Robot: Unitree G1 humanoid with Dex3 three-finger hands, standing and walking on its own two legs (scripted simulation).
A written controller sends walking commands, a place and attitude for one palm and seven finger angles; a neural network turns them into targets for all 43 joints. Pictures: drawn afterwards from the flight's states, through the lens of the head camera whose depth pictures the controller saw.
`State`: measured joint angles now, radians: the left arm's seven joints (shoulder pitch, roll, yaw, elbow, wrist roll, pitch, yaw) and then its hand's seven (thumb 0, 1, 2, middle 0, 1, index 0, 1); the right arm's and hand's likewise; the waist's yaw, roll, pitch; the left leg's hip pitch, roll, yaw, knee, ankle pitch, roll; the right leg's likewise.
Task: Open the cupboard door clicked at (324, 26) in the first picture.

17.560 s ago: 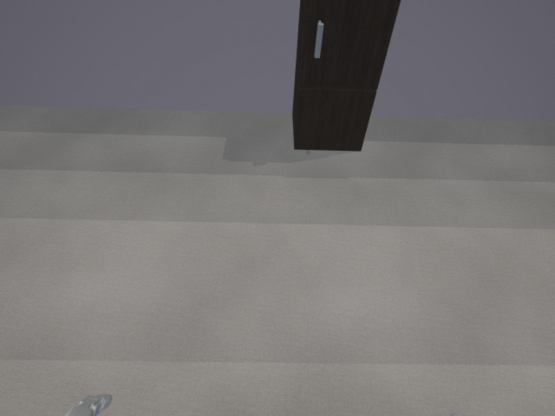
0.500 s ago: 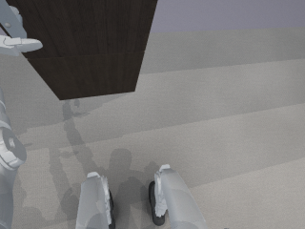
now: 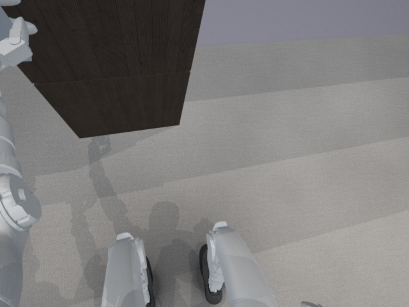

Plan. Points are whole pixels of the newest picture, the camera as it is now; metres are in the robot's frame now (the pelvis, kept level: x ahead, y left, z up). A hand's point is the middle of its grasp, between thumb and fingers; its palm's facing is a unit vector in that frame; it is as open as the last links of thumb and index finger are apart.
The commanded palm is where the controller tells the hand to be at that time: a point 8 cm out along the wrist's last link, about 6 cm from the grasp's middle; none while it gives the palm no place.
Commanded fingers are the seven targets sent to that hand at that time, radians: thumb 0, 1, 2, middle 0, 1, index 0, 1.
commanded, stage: pull the door open along its arc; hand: left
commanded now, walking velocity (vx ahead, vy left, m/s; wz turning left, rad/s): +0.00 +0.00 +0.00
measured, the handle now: out of the picture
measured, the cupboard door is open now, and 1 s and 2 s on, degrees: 0 44 49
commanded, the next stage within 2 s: open thumb and fingers to let go in 1.06 s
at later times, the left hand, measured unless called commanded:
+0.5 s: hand (33, 77) +0.50 +0.22 +0.04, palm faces +0.11 -0.99 -0.03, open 6.0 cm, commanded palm +0.44 +0.25 +0.05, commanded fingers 0.00 0.90 0.90 -0.40 -1.35 -0.40 -1.35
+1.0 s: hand (130, 155) +0.37 +0.08 +0.05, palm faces +0.47 -0.88 -0.01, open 6.2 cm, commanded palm +0.28 +0.11 +0.05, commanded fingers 0.00 0.90 0.90 -0.40 -1.35 -0.40 -1.35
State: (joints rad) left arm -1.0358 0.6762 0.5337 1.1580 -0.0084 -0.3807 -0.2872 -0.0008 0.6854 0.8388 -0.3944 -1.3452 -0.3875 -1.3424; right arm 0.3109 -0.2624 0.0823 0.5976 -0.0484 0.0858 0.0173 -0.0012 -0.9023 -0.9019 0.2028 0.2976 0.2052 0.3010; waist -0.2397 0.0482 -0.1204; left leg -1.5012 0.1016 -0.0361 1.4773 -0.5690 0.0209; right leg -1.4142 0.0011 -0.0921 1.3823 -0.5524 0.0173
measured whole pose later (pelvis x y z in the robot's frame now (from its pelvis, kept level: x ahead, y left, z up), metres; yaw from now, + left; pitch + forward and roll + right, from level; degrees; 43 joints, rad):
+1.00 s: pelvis +0.04 -0.02 +0.05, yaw +4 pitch +25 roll +0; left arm -0.06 -0.12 -0.08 0.40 0.13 -0.49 0.59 0.03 0.66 0.71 -0.28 -1.31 -0.36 -1.34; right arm 0.17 -0.15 -0.01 0.56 -0.10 0.03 0.07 0.00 -0.90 -0.90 0.20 0.30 0.20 0.30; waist -0.03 0.01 -0.20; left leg -1.12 0.06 0.01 1.25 -0.56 -0.02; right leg -1.08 -0.03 -0.06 1.25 -0.60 -0.01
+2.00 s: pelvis +0.01 -0.03 +0.04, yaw +6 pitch +23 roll +0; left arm -0.18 -0.13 -0.11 0.53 0.16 -0.51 0.65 -0.01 -0.50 0.31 -0.29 -0.69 -0.31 -0.70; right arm 0.16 -0.16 -0.02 0.64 -0.11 -0.06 0.03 0.01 -0.90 -0.90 0.20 0.30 0.20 0.30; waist -0.03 0.03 -0.18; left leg -1.17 0.05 -0.01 1.29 -0.53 -0.03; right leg -1.13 -0.04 -0.07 1.31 -0.58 -0.03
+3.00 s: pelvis +0.02 -0.02 +0.03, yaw +6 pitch +23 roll -1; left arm 0.29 0.07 -0.15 0.07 -0.03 -0.49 0.04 -0.01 -0.50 0.30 -0.15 -0.30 -0.15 -0.30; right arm 0.17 -0.20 0.00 0.45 -0.03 0.00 0.02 0.01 -0.90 -0.90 0.20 0.30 0.20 0.30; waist 0.01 0.02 -0.19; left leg -1.19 0.04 -0.01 1.38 -0.58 -0.02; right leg -1.14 -0.05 -0.07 1.38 -0.63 -0.01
